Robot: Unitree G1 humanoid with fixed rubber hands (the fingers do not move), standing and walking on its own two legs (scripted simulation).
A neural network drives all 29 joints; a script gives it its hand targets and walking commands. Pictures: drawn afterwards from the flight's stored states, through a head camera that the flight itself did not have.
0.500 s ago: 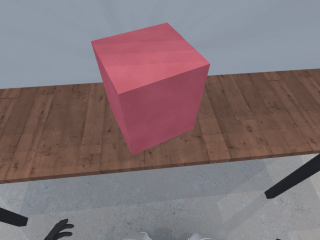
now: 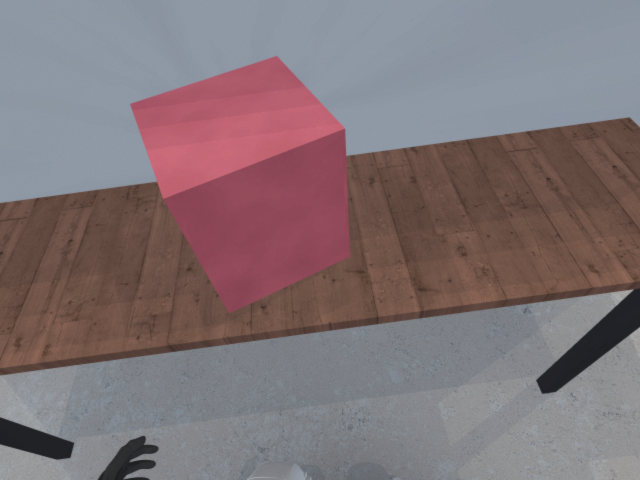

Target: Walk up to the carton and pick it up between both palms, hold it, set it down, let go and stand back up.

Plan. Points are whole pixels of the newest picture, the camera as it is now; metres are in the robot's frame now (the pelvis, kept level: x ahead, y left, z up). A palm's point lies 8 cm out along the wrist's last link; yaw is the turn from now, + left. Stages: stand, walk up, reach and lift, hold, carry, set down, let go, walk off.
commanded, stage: walk up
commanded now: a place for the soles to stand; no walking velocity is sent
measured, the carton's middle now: (252, 188) +0.49 +0.12 +0.07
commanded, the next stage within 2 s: none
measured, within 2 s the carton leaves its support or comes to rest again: neither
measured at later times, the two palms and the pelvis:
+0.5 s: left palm out of the picture +0.12 +0.33 -0.10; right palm out of the picture +0.08 -0.26 -0.11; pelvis +0.01 +0.03 -0.01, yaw +1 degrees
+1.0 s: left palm out of the picture +0.10 +0.30 -0.08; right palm out of the picture +0.08 -0.28 -0.13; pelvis +0.00 +0.01 -0.01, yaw +2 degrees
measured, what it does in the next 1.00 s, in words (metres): steps on the spot: left foot, then right foot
